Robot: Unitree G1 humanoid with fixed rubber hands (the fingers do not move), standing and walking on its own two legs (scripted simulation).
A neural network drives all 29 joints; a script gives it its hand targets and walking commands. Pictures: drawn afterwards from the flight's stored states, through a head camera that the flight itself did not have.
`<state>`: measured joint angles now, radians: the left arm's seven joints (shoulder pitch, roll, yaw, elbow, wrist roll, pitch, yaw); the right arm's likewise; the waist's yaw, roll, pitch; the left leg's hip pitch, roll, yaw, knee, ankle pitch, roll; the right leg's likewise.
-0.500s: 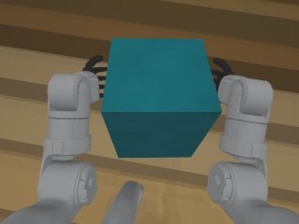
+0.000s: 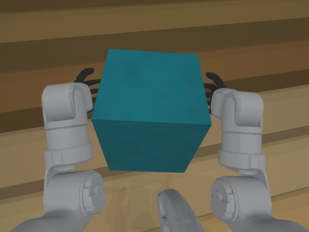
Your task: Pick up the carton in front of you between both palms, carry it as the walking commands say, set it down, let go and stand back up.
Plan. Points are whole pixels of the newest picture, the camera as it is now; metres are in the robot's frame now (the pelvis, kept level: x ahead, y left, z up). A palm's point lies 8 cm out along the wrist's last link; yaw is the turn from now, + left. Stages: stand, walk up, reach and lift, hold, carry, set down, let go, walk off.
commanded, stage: carry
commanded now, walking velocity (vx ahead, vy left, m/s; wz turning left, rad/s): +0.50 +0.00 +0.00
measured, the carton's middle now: (150, 116) +0.39 -0.04 +0.06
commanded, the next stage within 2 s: none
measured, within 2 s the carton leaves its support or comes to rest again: neither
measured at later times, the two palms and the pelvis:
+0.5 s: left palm out of the picture +0.64 +0.20 +0.32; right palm out of the picture +0.70 -0.09 +0.32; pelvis +0.30 -0.02 +0.16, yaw +3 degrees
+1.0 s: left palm out of the picture +0.95 +0.21 +0.47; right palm out of the picture +0.92 -0.08 +0.47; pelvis +0.55 +0.10 +0.32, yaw +1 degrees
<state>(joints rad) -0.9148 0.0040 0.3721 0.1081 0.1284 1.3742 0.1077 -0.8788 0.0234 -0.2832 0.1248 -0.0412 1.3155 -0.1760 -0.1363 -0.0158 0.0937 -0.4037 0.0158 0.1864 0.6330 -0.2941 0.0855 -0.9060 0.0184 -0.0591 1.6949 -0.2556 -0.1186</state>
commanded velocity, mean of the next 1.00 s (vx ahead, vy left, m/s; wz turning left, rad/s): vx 0.34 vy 0.00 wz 0.00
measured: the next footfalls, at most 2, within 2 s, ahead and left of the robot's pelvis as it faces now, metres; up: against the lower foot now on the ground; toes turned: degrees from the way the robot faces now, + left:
right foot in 0.26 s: +0.37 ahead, -0.11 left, +0.16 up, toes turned -4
left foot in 0.72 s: +0.64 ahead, +0.19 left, +0.32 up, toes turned +9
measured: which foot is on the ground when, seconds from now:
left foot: down 0.00-0.28, up 0.30-0.70, down 0.72-1.00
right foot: up 0.00-0.24, down 0.26-0.76, up 0.78-1.00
